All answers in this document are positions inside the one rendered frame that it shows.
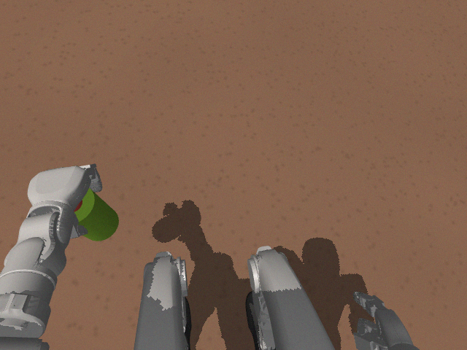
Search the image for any right robot hand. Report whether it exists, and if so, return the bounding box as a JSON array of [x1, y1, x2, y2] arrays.
[[353, 292, 413, 350]]

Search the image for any left robot hand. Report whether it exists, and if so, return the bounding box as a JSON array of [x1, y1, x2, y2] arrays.
[[28, 164, 102, 239]]

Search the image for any right robot foot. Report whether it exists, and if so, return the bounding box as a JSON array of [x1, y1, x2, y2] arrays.
[[245, 291, 276, 350]]

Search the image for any left robot arm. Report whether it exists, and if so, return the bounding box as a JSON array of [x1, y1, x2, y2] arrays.
[[0, 201, 75, 350]]

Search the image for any bottle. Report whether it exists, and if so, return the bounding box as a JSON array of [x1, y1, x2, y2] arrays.
[[74, 188, 119, 241]]

